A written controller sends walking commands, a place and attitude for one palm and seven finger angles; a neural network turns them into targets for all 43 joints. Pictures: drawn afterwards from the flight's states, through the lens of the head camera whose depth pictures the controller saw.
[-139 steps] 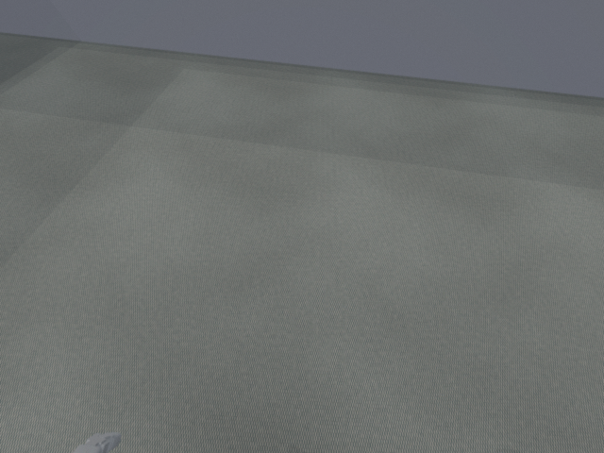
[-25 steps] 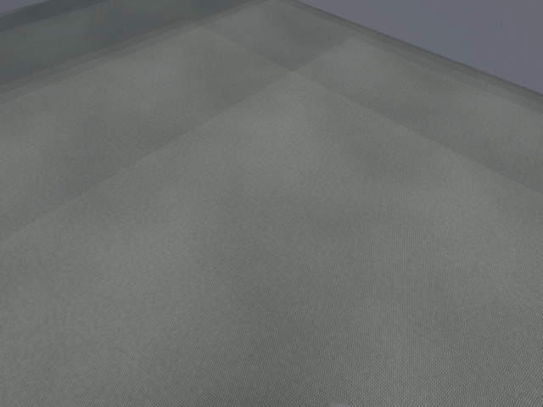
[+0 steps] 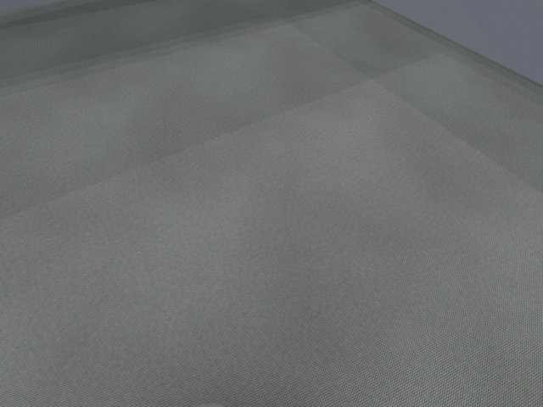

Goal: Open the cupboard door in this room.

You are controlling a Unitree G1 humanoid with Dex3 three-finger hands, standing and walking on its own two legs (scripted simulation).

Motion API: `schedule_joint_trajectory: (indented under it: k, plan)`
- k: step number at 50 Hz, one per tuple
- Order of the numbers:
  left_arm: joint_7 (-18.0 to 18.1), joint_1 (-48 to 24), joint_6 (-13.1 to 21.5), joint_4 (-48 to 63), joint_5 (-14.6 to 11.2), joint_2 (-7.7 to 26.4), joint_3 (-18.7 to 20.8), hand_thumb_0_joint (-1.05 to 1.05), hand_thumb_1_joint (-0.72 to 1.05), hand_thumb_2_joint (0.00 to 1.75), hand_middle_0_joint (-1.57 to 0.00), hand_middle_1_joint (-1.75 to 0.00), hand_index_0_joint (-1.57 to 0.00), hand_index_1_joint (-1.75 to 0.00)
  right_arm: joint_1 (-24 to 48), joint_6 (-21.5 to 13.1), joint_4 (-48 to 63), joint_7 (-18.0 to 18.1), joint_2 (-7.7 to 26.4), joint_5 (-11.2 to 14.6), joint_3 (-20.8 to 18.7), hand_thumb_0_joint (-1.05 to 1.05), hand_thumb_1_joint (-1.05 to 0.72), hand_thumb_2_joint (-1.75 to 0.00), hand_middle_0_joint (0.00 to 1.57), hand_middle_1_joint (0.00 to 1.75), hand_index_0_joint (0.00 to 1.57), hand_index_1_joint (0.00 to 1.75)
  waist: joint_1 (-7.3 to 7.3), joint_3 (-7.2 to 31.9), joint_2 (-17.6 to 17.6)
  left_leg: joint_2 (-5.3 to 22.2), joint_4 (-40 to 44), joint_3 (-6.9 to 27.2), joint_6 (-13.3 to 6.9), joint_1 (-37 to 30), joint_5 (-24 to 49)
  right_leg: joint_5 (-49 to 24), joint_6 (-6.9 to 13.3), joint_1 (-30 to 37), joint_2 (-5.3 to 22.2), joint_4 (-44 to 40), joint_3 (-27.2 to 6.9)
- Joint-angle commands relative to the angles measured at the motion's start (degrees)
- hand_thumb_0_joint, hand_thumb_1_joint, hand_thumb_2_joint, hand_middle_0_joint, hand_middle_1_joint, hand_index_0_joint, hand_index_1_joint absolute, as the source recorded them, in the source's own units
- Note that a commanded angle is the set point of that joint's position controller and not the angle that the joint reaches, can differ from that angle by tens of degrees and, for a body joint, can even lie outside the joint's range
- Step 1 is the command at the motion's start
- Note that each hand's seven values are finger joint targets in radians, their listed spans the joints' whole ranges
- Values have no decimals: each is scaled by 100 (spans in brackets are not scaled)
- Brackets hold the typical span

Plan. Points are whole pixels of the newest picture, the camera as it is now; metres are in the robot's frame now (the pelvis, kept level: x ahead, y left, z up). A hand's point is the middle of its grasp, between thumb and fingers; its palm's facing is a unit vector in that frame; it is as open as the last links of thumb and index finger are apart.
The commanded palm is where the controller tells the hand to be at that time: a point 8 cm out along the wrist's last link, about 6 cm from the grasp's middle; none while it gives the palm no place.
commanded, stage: turn or walk to find it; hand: left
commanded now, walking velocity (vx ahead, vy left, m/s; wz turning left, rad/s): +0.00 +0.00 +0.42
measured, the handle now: out of the picture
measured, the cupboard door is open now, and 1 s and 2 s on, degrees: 0 0 0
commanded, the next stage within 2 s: none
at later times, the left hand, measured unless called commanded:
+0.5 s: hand out of the picture +0.05 +0.23 -0.15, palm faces +0.19 -0.95 -0.25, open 7.4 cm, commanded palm none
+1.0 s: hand out of the picture -0.12 +0.26 -0.18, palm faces +0.42 -0.88 -0.22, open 7.4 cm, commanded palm none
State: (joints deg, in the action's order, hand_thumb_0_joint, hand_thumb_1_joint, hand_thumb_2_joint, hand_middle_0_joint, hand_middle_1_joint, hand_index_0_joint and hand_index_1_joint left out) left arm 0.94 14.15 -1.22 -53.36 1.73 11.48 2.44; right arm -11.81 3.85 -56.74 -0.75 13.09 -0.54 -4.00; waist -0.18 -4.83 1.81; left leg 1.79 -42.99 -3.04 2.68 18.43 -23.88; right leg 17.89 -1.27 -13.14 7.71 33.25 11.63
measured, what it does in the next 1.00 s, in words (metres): steps on the spot, turning left: left foot, then right foot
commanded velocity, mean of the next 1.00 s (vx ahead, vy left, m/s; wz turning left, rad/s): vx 0.00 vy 0.00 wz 0.42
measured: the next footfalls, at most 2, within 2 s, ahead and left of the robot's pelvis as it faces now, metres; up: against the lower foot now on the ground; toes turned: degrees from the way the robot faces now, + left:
left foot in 0.04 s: +0.04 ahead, +0.12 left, +0.00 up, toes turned +5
right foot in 0.52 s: +0.03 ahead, -0.10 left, +0.00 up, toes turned +8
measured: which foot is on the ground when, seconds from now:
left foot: up 0.00-0.02, down 0.04-0.52, up 0.54-0.86, down 0.88-1.00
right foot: down 0.00-0.04, up 0.06-0.50, down 0.52-0.90, up 0.92-1.00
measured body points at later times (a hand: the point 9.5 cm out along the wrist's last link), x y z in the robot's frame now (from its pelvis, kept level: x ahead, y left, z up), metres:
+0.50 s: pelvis -0.02 +0.01 +0.00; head +0.00 +0.01 +0.45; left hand +0.04 +0.28 -0.13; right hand +0.07 -0.22 -0.15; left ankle +0.00 +0.12 -0.73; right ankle -0.01 -0.11 -0.73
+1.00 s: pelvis -0.07 +0.05 +0.00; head -0.05 +0.09 +0.45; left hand -0.14 +0.31 -0.17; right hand +0.12 -0.15 -0.12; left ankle -0.09 +0.14 -0.73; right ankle -0.03 -0.11 -0.67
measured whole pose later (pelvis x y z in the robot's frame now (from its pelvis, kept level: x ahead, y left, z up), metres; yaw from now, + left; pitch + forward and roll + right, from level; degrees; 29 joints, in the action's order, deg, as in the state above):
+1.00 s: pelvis -0.07 +0.05 +0.00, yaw +23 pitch -1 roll -1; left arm 1.0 13.8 -4.5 -56.0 1.1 15.0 4.3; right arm -9.2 1.0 -54.0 0.0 11.3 -1.0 -2.9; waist 0.5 -5.1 3.4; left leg 0.1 -34.4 -3.2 -2.9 16.3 -17.2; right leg 28.0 -3.7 -23.7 6.8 59.0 3.7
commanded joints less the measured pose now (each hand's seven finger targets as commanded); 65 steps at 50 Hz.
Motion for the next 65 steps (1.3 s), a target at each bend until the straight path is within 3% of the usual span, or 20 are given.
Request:
schedule_joint_trajectory:
  k: [1,2,3,6,9,17,23,24,26,27,31,38,42,43,44,45,47,49,51,65]
  plan:
    - [65,175,0,313,-91,971,305,0,90,90,-20,-30,-20,-30,-418,-301,387,8,850,-36,-132,0,-90,-90,20,30,20,30,-156,881,-564,744,2184,793,-369,-1544,2011,-998,38,-740,580,843,-234]
    - [30,126,-26,537,-100,571,209,0,90,90,-20,-30,-20,-30,-621,-315,416,40,1388,-61,-242,0,-90,-90,20,30,20,30,-220,799,-2082,2076,2410,2384,-1091,-1810,3898,1812,-339,-1937,-83,1998,-165]
    - [84,-343,-103,563,-44,668,178,0,90,90,-20,-30,-20,-30,-854,-311,263,105,1381,-70,-269,0,-90,-90,20,30,20,30,-477,864,-1753,2125,2508,2361,-1378,-1321,3394,1927,-249,-1740,-114,2740,-765]
    - [-9,-339,-94,308,-52,693,246,0,90,90,-20,-30,-20,-30,-42,-341,457,196,930,-73,-115,0,-90,-90,20,30,20,30,-88,453,-1147,1391,2554,1725,-1174,-780,2599,745,-234,-1827,-62,3192,-1088]
    - [-24,-114,-89,185,-69,641,222,0,90,90,-20,-30,-20,-30,-18,-384,482,211,907,-48,-104,0,-90,-90,20,30,20,30,-55,654,-856,1159,2466,1404,-1179,-1135,3141,531,-325,-1674,-173,2811,-1015]
    - [20,-423,-71,411,-96,520,179,0,90,90,-20,-30,-20,-30,-219,-304,471,180,958,-89,-187,0,-90,-90,20,30,20,30,-214,688,-921,1167,2408,1981,-1326,-1144,2962,775,-312,-1207,-419,1494,-1030]
    - [84,112,21,360,-124,560,189,0,90,90,-20,-30,-20,-30,30,-249,587,121,932,-68,-227,0,-90,-90,20,30,20,30,85,813,-824,801,2014,2145,-1047,-355,2599,-159,-186,212,-599,-461,-936]
    - [104,225,70,347,-109,683,217,0,90,90,-20,-30,-20,-30,30,-252,609,99,814,-34,-215,0,-90,-90,20,30,20,30,156,846,-558,557,1699,1993,-801,72,2189,-583,-132,802,-386,-1186,-1080]
    - [145,202,124,466,8,1451,355,0,90,90,-20,-30,-20,-30,20,-240,844,44,340,-9,-143,0,-90,-90,20,30,20,30,216,567,1404,-613,-423,553,-137,1543,-594,-817,870,1054,1891,-1962,-3109]
    - [161,79,129,533,-50,1322,370,0,90,90,-20,-30,-20,-30,105,-145,773,61,620,-99,-225,0,-90,-90,20,30,20,30,241,580,1298,-355,-1386,815,-162,1357,-743,-706,1096,426,1893,-2012,-2980]
    - [140,-582,160,613,-28,860,218,0,90,90,-20,-30,-20,-30,-165,-71,473,-42,438,-66,-216,0,-90,-90,20,30,20,30,-166,176,622,-104,-2399,496,-6,1268,133,-1470,824,65,995,-1587,-1446]
    - [101,181,121,286,24,1242,311,0,90,90,-20,-30,-20,-30,456,-115,583,-35,285,-12,-81,0,-90,-90,20,30,20,30,279,328,1005,-75,-542,-63,68,671,-290,-2608,894,572,1157,-1126,-1125]
    - [90,84,72,220,-11,1295,350,0,90,90,-20,-30,-20,-30,9,-218,479,-2,385,2,-65,0,-90,-90,20,30,20,30,18,682,960,-133,1256,-240,-38,-351,633,-2794,507,499,1055,-316,-750]
    - [74,62,36,256,-72,1182,336,0,90,90,-20,-30,-20,-30,-280,-275,410,-6,611,-15,-111,0,-90,-90,20,30,20,30,-143,907,300,64,1967,-19,-122,-1160,1504,-2205,216,21,887,329,-468]
    - [33,206,-13,418,-116,839,285,0,90,90,-20,-30,-20,-30,-414,-328,446,11,1215,-69,-233,0,-90,-90,20,30,20,30,-171,1017,-1351,1427,2203,1770,-690,-1960,3065,36,-234,-1394,164,1446,-137]
    - [34,-60,-33,589,-69,624,183,0,90,90,-20,-30,-20,-30,-670,-291,410,37,1536,-48,-307,0,-90,-90,20,30,20,30,-334,975,-1869,2189,2350,2348,-1322,-1733,4022,2008,-302,-1784,-116,2375,-450]
    - [71,-604,-115,513,-64,721,227,0,90,90,-20,-30,-20,-30,-574,-309,342,164,1258,-79,-237,0,-90,-90,20,30,20,30,-390,656,-1541,1802,2463,2231,-1312,-1052,3115,1487,-228,-1881,-88,3198,-1082]
    - [-12,-325,-80,300,-61,685,254,0,90,90,-20,-30,-20,-30,-38,-352,492,190,990,-71,-114,0,-90,-90,20,30,20,30,-75,518,-1023,1299,2489,1624,-1098,-968,2956,655,-268,-1816,-73,3274,-1080]
    - [-36,-131,-84,156,-63,713,256,0,90,90,-20,-30,-20,-30,33,-389,540,198,925,-35,-82,0,-90,-90,20,30,20,30,-30,617,-946,1113,2556,1394,-1051,-999,2977,394,-315,-1641,-95,3141,-1056]
    - [44,-329,-50,460,-111,507,184,0,90,90,-20,-30,-20,-30,-210,-261,552,146,990,-109,-212,0,-90,-90,20,30,20,30,-155,744,-949,1025,2506,2469,-1283,-788,2272,696,-206,-741,-567,883,-1066]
